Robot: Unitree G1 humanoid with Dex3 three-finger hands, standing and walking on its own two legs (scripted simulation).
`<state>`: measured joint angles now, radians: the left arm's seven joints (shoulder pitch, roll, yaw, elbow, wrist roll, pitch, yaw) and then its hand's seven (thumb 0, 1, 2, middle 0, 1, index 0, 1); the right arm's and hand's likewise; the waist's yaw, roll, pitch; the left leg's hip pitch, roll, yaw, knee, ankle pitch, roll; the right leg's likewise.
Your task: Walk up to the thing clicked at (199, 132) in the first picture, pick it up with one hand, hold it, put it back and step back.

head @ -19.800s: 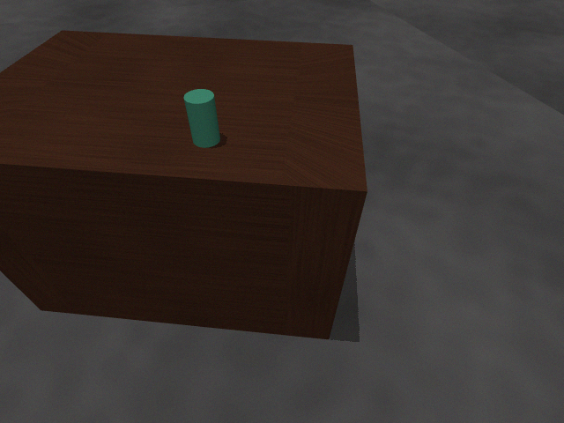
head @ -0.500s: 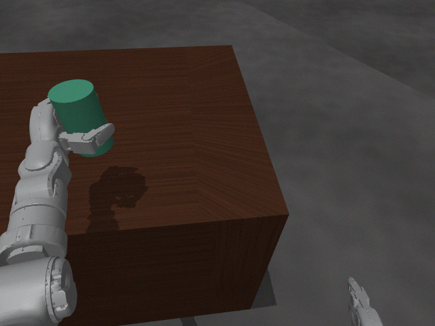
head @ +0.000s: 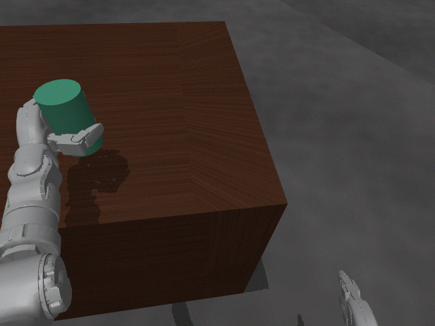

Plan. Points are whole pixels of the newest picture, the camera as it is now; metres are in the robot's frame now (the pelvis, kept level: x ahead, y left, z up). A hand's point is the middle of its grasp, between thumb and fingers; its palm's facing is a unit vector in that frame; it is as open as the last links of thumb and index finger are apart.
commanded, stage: lower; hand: left
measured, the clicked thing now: (72, 120) +0.48 +0.22 +0.14
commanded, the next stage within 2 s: loosen in 1.04 s
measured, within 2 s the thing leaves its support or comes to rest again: rests again in 1.02 s
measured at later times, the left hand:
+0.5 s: hand (85, 136) +0.49 +0.22 +0.09, palm faces +0.18 -0.98 +0.01, open 9.5 cm
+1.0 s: hand (92, 147) +0.48 +0.22 +0.06, palm faces +0.19 -0.98 +0.00, open 9.5 cm
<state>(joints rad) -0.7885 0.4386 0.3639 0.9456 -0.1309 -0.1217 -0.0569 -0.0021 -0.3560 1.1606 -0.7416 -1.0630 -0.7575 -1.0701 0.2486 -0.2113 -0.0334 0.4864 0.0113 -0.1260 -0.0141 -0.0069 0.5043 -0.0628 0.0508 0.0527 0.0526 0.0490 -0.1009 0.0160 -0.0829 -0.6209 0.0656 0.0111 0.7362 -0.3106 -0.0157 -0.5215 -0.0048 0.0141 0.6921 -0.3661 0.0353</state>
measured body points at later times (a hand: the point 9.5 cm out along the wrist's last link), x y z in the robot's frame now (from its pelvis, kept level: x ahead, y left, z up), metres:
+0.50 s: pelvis +0.00 +0.01 -0.02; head +0.08 +0.03 +0.42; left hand +0.47 +0.27 +0.09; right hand +0.15 -0.25 -0.07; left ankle +0.03 +0.13 -0.71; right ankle -0.02 -0.15 -0.71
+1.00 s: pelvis +0.01 +0.00 -0.03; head +0.09 +0.03 +0.41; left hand +0.47 +0.27 +0.06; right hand +0.16 -0.25 -0.06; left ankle +0.03 +0.13 -0.71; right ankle -0.02 -0.15 -0.71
